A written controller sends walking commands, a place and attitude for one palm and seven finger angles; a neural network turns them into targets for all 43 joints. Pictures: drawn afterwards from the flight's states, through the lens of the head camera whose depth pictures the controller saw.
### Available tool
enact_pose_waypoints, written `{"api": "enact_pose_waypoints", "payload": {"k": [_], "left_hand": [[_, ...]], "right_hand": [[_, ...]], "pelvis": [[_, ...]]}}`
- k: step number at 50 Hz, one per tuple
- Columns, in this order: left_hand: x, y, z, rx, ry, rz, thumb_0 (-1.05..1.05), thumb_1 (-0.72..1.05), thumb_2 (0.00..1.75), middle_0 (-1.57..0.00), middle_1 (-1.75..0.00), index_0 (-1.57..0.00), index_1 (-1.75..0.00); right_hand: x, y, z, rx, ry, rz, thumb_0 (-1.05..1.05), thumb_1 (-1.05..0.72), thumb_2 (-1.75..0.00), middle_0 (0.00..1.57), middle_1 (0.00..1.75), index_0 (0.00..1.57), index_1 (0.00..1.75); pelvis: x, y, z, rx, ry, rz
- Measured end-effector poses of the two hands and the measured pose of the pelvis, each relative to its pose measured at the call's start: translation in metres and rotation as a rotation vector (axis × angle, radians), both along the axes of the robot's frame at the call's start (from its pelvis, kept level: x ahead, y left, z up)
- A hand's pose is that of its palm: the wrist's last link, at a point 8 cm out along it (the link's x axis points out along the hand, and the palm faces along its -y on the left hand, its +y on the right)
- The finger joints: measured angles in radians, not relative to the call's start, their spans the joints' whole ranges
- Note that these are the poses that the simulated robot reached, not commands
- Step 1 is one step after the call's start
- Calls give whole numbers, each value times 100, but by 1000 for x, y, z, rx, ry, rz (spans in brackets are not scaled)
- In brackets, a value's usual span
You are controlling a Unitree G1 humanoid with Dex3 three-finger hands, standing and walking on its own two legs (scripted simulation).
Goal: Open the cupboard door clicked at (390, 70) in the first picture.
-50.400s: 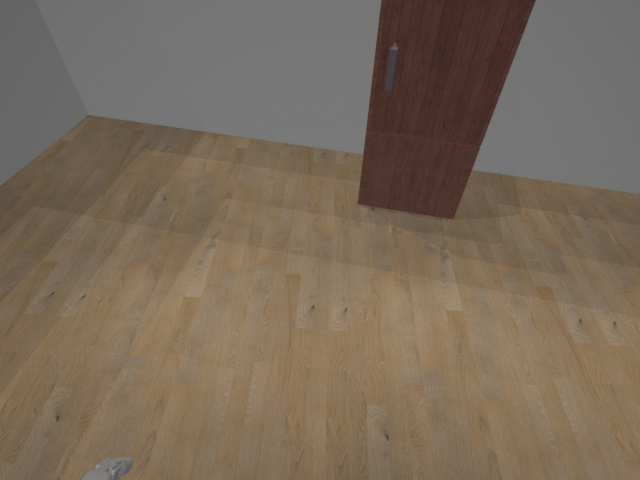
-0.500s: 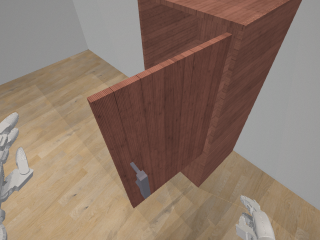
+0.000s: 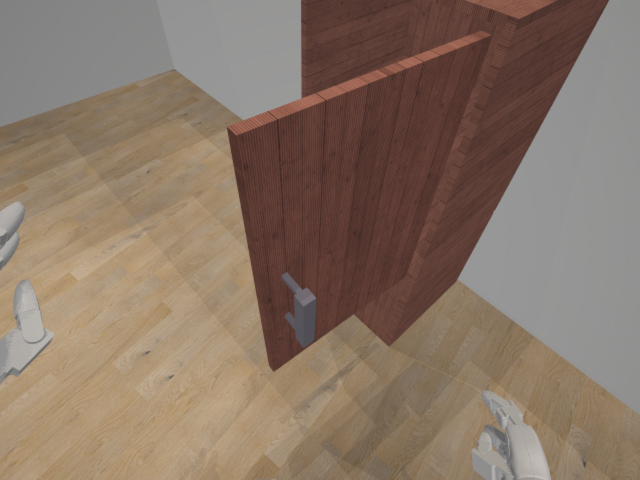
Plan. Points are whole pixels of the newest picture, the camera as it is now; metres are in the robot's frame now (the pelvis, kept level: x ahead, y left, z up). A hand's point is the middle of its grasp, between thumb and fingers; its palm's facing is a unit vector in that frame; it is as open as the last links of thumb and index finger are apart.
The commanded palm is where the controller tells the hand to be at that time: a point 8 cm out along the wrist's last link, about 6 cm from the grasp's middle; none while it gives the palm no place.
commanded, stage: step back with the hand held close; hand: left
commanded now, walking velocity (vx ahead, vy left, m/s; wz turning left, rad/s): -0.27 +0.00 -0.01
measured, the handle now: (297, 310) +0.38 +0.06 -0.08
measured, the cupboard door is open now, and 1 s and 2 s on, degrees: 85 85 85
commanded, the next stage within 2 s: stop stepping back and stand still in 0.54 s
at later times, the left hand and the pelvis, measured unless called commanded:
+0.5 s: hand out of the picture +0.13 +0.28 +0.18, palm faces +0.44 -0.76 -0.47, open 7.4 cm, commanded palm +0.07 +0.31 +0.18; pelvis -0.07 +0.01 +0.01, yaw +0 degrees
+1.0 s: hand out of the picture +0.04 +0.22 +0.17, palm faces +0.44 -0.77 -0.45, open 7.4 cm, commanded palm -0.02 +0.25 +0.18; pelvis -0.18 -0.04 -0.01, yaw -4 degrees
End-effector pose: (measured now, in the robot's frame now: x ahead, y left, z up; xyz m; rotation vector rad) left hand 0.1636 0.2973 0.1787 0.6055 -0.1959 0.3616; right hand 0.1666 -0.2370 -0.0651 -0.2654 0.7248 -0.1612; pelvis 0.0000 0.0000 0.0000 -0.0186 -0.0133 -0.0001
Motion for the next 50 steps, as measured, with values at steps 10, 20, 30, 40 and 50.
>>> {"api": "enact_pose_waypoints", "payload": {"k": [10, 20, 30, 40, 50], "left_hand": [[-47, 4, 6, 15, -71, 59, 1, 88, 90, -22, -30, -21, -30], [-61, 26, 7, 15, -75, 25, 1, 88, 90, -22, -30, -21, -30], [-80, -9, 16, -58, -85, -88, 1, 89, 90, -21, -30, -21, -30], [-151, -66, 24, 82, 8, -223, 1, 88, 90, -22, -30, -22, -30], [-164, -39, 6, -48, -78, 26, 1, 88, 90, -21, -30, -21, -30]], "right_hand": [[-16, 6, -13, 4, 46, 74, 1, -90, -90, 20, 31, 20, 30], [-42, 24, -1, -22, 26, 60, 2, -91, -90, 20, 30, 20, 30], [-84, 28, 10, 30, -14, 84, 1, -90, -90, 20, 31, 20, 30], [-183, -33, -15, 58, 58, -17, 1, -90, -90, 20, 31, 20, 30], [-256, -81, -34, 6, 112, -173, 2, -91, -90, 20, 30, 20, 30]], "pelvis": [[-24, -4, -6, -5, 7, 57], [-57, 10, 0, -34, 35, 57], [-107, -4, 11, -44, 119, -39], [-172, -38, -3, 29, 99, -70], [-180, -40, -7, 71, 43, -65]]}}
